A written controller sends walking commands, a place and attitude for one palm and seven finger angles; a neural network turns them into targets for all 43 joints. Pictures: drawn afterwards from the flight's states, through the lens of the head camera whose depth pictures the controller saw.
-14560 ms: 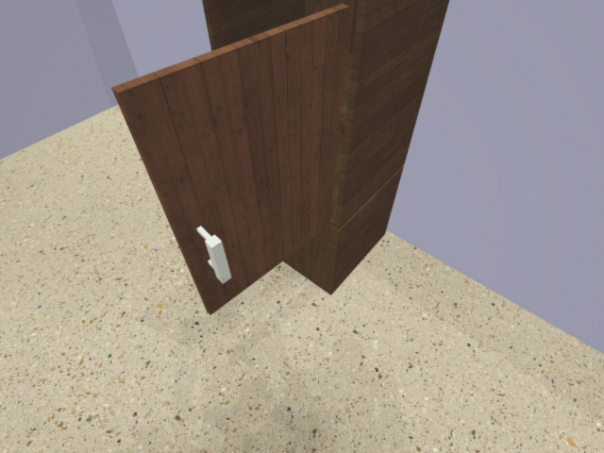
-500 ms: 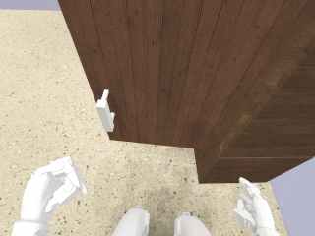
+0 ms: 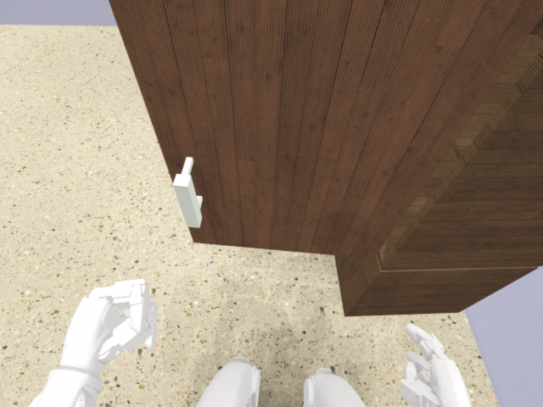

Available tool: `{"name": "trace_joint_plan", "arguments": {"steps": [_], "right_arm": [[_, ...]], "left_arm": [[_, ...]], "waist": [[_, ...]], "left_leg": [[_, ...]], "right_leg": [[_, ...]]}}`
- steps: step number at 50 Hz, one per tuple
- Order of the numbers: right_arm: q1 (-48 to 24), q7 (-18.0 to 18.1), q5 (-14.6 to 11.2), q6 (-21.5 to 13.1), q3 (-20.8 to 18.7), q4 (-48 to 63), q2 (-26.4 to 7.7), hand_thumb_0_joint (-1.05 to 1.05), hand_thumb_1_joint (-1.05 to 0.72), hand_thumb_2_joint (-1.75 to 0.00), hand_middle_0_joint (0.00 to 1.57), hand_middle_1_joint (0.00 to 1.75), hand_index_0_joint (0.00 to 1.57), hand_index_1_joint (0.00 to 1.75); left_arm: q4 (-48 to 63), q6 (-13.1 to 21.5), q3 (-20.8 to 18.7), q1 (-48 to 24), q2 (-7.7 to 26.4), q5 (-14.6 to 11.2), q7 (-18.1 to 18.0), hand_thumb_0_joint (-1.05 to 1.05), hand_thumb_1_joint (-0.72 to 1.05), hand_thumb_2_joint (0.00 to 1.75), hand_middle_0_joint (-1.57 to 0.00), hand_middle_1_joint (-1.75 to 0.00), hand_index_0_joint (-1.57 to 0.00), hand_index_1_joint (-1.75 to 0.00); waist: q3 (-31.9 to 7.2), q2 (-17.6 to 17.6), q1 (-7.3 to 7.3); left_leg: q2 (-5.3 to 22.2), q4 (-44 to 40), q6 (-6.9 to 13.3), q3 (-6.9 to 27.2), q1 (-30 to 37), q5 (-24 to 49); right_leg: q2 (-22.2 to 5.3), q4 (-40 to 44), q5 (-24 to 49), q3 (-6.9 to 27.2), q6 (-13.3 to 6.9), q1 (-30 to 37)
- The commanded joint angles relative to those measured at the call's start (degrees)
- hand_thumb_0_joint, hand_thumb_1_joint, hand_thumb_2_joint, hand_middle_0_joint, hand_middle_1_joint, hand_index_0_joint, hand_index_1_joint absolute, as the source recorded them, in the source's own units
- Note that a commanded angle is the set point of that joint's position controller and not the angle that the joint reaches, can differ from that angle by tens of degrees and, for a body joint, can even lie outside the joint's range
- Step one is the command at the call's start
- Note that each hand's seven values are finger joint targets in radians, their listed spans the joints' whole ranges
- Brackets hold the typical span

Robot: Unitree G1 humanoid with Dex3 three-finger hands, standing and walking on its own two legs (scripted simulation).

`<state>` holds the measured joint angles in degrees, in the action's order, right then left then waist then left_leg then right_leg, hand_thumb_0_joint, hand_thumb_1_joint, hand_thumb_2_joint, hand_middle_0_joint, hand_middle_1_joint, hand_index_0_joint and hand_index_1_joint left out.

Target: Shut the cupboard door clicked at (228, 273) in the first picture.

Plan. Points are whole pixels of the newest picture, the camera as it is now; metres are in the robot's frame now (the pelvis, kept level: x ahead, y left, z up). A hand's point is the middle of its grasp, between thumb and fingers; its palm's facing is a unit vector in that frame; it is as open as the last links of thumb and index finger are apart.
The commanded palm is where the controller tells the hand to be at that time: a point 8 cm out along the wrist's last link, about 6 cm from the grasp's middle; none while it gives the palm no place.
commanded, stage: raise the hand and make a fist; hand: left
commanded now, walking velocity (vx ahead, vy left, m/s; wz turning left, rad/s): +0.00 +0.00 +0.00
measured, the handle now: (191, 193) +0.44 +0.18 +0.01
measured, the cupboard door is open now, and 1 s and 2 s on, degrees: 83 83 83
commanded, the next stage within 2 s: bring the fist close to the handle in 0.20 s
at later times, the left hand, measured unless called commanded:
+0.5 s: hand (151, 306) +0.24 +0.18 +0.04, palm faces +0.00 -1.00 -0.03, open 3.1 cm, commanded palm +0.23 +0.23 +0.03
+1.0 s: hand (186, 275) +0.29 +0.15 +0.02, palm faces -0.06 -1.00 +0.00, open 3.1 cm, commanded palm +0.28 +0.21 +0.02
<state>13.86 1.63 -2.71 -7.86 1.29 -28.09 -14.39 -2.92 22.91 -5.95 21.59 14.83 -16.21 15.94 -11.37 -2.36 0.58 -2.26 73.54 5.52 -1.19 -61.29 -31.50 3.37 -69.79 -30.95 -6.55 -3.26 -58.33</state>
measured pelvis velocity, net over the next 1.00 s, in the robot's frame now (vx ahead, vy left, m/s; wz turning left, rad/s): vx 0.00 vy -0.01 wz -0.01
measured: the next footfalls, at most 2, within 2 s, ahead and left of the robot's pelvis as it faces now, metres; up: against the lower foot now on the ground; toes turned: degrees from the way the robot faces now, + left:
none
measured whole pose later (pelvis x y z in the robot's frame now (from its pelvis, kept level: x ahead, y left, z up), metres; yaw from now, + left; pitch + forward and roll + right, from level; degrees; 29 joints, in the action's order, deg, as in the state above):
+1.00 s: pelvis +0.00 -0.01 -0.01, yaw +0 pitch +22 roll -3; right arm 12.4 0.4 -2.0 -5.2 0.8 -31.2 -14.6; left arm -12.5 25.5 -4.2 4.9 13.5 -13.4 11.4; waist -11.4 -1.6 -0.7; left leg -1.8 76.6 4.8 -1.2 -65.7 -32.9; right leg 3.7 -73.3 -32.5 -6.7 -4.2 -63.1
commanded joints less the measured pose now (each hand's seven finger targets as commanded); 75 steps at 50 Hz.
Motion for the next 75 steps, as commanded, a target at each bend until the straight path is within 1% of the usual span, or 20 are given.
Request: {"name": "trace_joint_plan", "arguments": {"steps": [1,2,5,9,12,17,22,27,31,32,38,40,46,52,54,58,62,66,72,75], "right_arm": [[-2.8,0.8,0.6,-4.0,-4.1,8.5,-7.6,0.0,-0.9,-0.9,0.2,0.3,0.2,0.3],[-2.9,0.7,0.9,-4.1,-4.1,7.9,-7.7,0.0,-0.9,-0.9,0.2,0.3,0.2,0.3],[-3.2,-0.2,1.0,-3.8,-4.1,7.0,-7.6,0.0,-0.9,-0.9,0.2,0.3,0.2,0.3],[-3.0,-0.5,0.2,-2.7,-4.4,7.9,-8.4,0.0,-0.9,-0.9,0.2,0.3,0.2,0.3],[-2.7,0.2,-0.3,-2.5,-4.4,9.1,-8.6,0.0,-0.9,-0.9,0.2,0.3,0.2,0.3],[-2.6,0.9,0.6,-3.1,-4.0,8.1,-7.7,0.0,-0.9,-0.9,0.2,0.3,0.2,0.3],[-2.5,-0.1,1.1,-3.1,-3.8,5.9,-8.1,0.0,-0.9,-0.9,0.2,0.3,0.2,0.3],[-2.1,-0.1,0.2,-2.1,-4.0,7.3,-9.0,0.0,-0.9,-0.9,0.2,0.3,0.2,0.3],[-2.2,-0.1,0.3,-1.7,-4.0,7.5,-8.2,0.0,-0.9,-0.9,0.2,0.3,0.2,0.3],[-1.9,0.0,0.7,-1.5,-3.9,7.0,-8.2,0.0,-0.9,-0.9,0.2,0.3,0.2,0.3],[-2.3,-1.0,0.9,-0.4,-3.7,5.1,-8.1,0.0,-0.9,-0.9,0.2,0.3,0.2,0.3],[-2.1,-0.9,0.5,-0.1,-3.9,5.3,-8.5,0.0,-0.9,-0.9,0.2,0.3,0.2,0.3],[-1.8,-0.6,0.6,-0.1,-4.3,4.9,-8.4,0.0,-0.9,-0.9,0.2,0.3,0.2,0.3],[-1.4,-1.3,1.2,1.0,-4.1,2.5,-8.5,0.0,-0.9,-0.9,0.2,0.3,0.2,0.3],[-1.5,-1.7,1.0,1.6,-4.0,2.9,-8.5,0.0,-0.9,-0.9,0.2,0.3,0.2,0.3],[-0.8,-1.5,0.7,2.4,-4.4,3.5,-9.1,0.0,-0.9,-0.9,0.2,0.3,0.2,0.3],[-0.2,-1.3,1.1,2.6,-4.4,2.8,-9.1,0.0,-0.9,-0.9,0.2,0.3,0.2,0.3],[-0.6,-2.0,1.6,3.1,-4.4,1.7,-8.6,0.0,-0.9,-0.9,0.2,0.3,0.2,0.3],[-0.1,-2.7,1.3,5.0,-4.4,2.7,-9.2,0.0,-0.9,-0.9,0.2,0.3,0.2,0.3],[0.0,-2.4,0.9,5.4,-4.5,2.8,-8.9,0.0,-0.9,-0.9,0.2,0.3,0.2,0.3]], "left_arm": [[18.2,9.1,-6.8,-4.4,8.1,-2.1,-1.8,0.0,0.9,0.9,-1.3,-1.5,-1.3,-1.5],[18.7,10.2,-8.1,-4.5,9.5,-2.0,-2.6,0.0,0.9,0.9,-1.3,-1.5,-1.3,-1.5],[13.7,11.3,-5.3,-0.9,5.8,-1.0,-3.6,0.0,0.9,0.9,-1.3,-1.5,-1.3,-1.5],[8.0,6.7,-1.8,1.5,3.6,-0.1,-0.8,0.0,0.9,0.9,-1.3,-1.5,-1.3,-1.5],[10.3,4.3,-3.2,-1.0,6.0,-1.0,0.9,0.0,0.9,0.9,-1.3,-1.5,-1.3,-1.5],[18.1,8.7,-6.2,-7.0,8.4,-2.0,-1.7,0.0,0.9,0.9,-1.3,-1.5,-1.3,-1.5],[8.4,9.8,-2.2,-8.4,4.2,0.0,-2.5,0.0,0.9,0.9,-1.3,-1.5,-1.3,-1.5],[7.9,4.7,-2.4,-11.3,6.4,0.3,0.0,0.0,0.9,0.9,-1.3,-1.5,-1.3,-1.5],[14.1,4.9,-4.2,-14.0,7.4,-0.4,-2.4,0.0,0.9,0.9,-1.3,-1.5,-1.3,-1.5],[13.1,5.3,-6.1,-13.8,8.9,-0.4,-3.4,0.0,0.9,0.9,-1.3,-1.5,-1.3,-1.5],[-0.2,5.9,-1.8,-16.7,3.2,2.1,-5.4,0.0,0.9,0.9,-1.3,-1.5,-1.3,-1.5],[-1.8,5.3,-1.3,-18.2,3.4,2.3,-4.4,0.0,0.9,0.9,-1.3,-1.5,-1.3,-1.5],[6.5,7.6,-2.8,-25.9,6.3,1.2,-4.0,0.0,0.9,0.9,-1.3,-1.5,-1.3,-1.5],[-3.8,8.2,-3.4,-28.0,5.5,3.0,-7.3,0.0,0.9,0.9,-1.3,-1.5,-1.3,-1.5],[-7.3,7.1,-0.1,-28.6,2.5,3.9,-6.9,0.0,0.9,0.9,-1.3,-1.5,-1.3,-1.5],[-6.9,5.9,1.1,-33.4,2.2,4.0,-6.1,0.0,0.9,0.9,-1.3,-1.5,-1.3,-1.5],[-4.2,8.1,-1.7,-38.0,4.9,3.7,-7.8,0.0,0.9,0.9,-1.3,-1.5,-1.3,-1.5],[-8.9,10.2,-1.8,-38.2,3.7,5.1,-10.3,0.0,0.9,0.9,-1.3,-1.5,-1.3,-1.5],[-12.5,8.0,-0.2,-36.5,2.9,6.2,-9.7,0.0,0.9,0.9,-1.3,-1.5,-1.3,-1.5],[-10.4,8.2,1.2,-39.6,1.9,5.7,-9.3,0.0,0.9,0.9,-1.3,-1.5,-1.3,-1.5]], "waist": [[-14.5,-2.2,0.83],[-14.8,-4.4,1.53],[-12.3,-4.0,0.5],[-10.6,-0.8,-0.39],[-11.8,2.6,-0.42],[-14.1,-1.7,-0.11],[-10.5,-1.8,-1.71],[-15.8,-1.3,-0.57],[-20.5,-1.9,-0.03],[-20.1,-1.4,0.45],[-12.2,2.8,-1.91],[-13.0,3.7,-2.1],[-22.0,-2.1,-1.15],[-17.0,-0.4,-1.98],[-15.7,0.3,-2.39],[-19.2,0.4,-2.64],[-22.2,-0.3,-2.31],[-20.1,-0.6,-1.97],[-20.3,-0.4,-1.61],[-20.5,1.4,-2.7]], "left_leg": [[2.6,-13.1,-5.9,8.8,13.3,12.6],[2.5,-12.9,-6.4,9.1,13.7,13.8],[2.8,-13.2,-6.7,9.6,13.5,11.9],[2.7,-13.5,-5.7,8.9,10.7,9.4],[2.2,-12.8,-4.5,8.1,8.8,9.3],[2.3,-11.0,-4.9,7.9,11.2,13.2],[2.5,-9.5,-5.0,8.4,8.2,9.7],[2.3,-10.1,-4.5,8.0,9.0,11.1],[2.4,-9.8,-4.6,7.6,13.0,16.8],[2.3,-9.4,-4.7,7.5,11.9,17.5],[2.2,-8.3,-4.1,6.7,4.8,10.5],[2.2,-8.1,-3.8,6.3,4.1,9.4],[2.4,-8.2,-4.1,6.7,11.6,16.0],[2.4,-7.6,-4.3,6.9,8.0,13.7],[2.3,-8.0,-4.3,6.7,7.2,11.9],[2.5,-8.4,-4.2,7.1,9.8,12.8],[2.7,-7.8,-4.4,7.6,12.1,16.4],[2.7,-7.8,-5.0,7.7,11.5,15.0],[2.6,-9.2,-4.8,7.3,11.5,14.2],[2.8,-9.3,-4.6,7.4,12.3,14.9]], "right_leg": [[-1.0,7.5,8.1,5.1,0.0,7.9],[-0.8,6.6,8.8,5.1,-0.5,7.3],[-0.8,6.0,7.3,4.2,-0.1,3.9],[-1.0,7.8,6.9,4.7,0.3,5.6],[-1.0,9.6,7.0,6.3,0.4,9.8],[-0.7,7.4,10.0,6.1,0.0,8.4],[-0.8,5.9,6.8,5.5,0.0,2.9],[-1.1,7.0,8.6,6.6,0.2,7.4],[-1.3,6.5,13.8,6.3,0.6,9.4],[-1.0,5.9,14.5,6.3,0.3,9.9],[-1.3,6.4,8.7,6.7,0.7,6.0],[-1.6,7.4,7.8,7.8,0.9,6.8],[-1.7,6.0,14.0,7.6,0.7,8.6],[-1.3,5.0,11.4,6.9,0.6,4.7],[-1.6,5.4,10.3,6.8,0.7,4.1],[-1.7,5.8,11.3,6.9,0.8,4.8],[-1.4,4.6,14.0,6.6,0.6,4.9],[-1.4,3.9,12.1,6.1,0.6,2.3],[-1.2,5.0,12.0,6.4,0.5,4.1],[-1.5,5.7,13.1,6.4,0.9,5.0]]}}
